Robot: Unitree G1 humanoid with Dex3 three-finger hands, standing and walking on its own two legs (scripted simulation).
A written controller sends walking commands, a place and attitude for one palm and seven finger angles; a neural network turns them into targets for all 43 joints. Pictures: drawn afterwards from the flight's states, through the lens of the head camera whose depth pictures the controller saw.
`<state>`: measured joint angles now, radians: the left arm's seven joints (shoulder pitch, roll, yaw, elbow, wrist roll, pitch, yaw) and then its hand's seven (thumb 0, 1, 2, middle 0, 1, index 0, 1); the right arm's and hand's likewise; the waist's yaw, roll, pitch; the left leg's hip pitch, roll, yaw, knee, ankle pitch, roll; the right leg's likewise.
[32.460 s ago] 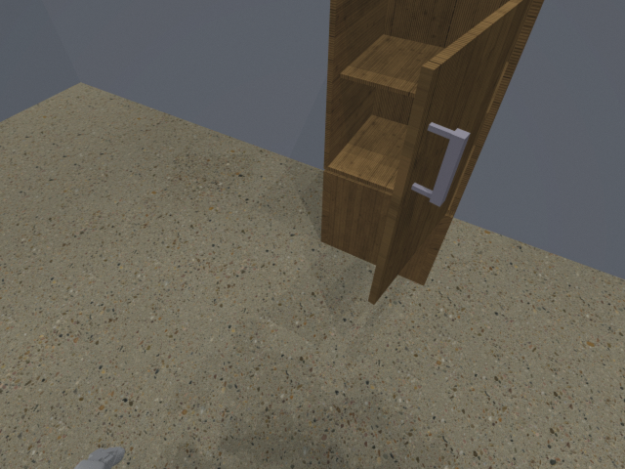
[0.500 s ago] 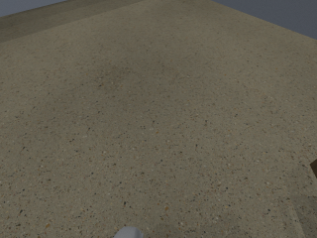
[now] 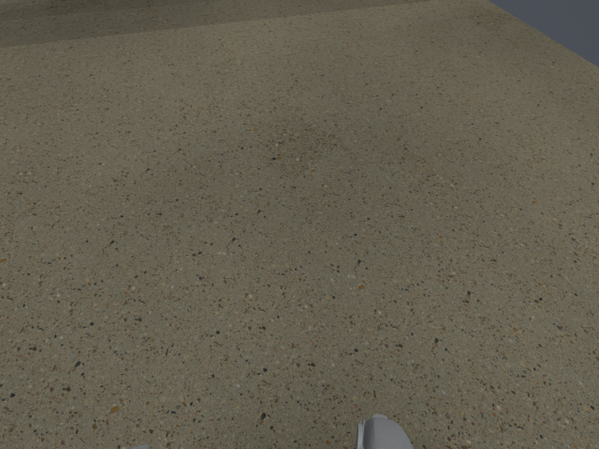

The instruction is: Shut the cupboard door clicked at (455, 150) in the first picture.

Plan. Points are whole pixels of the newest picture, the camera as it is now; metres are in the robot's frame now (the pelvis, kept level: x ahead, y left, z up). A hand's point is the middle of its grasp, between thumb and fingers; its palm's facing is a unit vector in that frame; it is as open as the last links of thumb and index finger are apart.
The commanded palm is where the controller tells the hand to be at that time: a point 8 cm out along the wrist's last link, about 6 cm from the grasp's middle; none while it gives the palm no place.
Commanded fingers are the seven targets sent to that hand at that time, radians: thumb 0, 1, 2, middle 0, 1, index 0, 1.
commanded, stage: walk to a spot facing it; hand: left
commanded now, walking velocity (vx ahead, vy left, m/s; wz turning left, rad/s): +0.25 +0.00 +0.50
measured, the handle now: out of the picture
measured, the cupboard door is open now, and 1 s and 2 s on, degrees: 49 49 49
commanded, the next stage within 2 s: turn to face it in 0.10 s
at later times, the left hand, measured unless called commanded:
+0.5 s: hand (211, 412) +0.19 +0.15 -0.17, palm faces +0.15 -0.97 -0.19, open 7.2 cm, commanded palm none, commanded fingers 0.00 0.90 0.90 -0.20 -0.30 -0.20 -0.30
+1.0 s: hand (227, 326) +0.33 +0.15 -0.16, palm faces -0.15 -0.95 -0.27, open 7.4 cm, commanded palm none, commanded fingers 0.00 0.90 0.90 -0.20 -0.30 -0.20 -0.30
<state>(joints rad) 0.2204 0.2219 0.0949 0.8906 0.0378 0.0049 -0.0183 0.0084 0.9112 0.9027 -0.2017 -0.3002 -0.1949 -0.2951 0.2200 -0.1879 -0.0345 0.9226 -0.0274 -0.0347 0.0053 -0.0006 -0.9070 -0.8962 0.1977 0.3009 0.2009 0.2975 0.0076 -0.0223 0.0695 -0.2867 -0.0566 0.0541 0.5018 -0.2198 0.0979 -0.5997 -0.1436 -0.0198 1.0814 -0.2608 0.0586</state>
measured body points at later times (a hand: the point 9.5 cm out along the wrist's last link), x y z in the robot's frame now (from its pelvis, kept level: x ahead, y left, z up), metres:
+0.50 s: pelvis +0.17 -0.04 +0.00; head +0.20 -0.02 +0.45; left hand +0.19 +0.20 -0.16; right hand +0.23 -0.27 -0.14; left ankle +0.17 +0.08 -0.73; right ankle +0.19 -0.16 -0.74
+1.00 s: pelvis +0.21 -0.04 -0.01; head +0.25 -0.05 +0.44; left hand +0.34 +0.20 -0.14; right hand +0.25 -0.32 -0.15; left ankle +0.20 +0.08 -0.67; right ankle +0.21 -0.15 -0.74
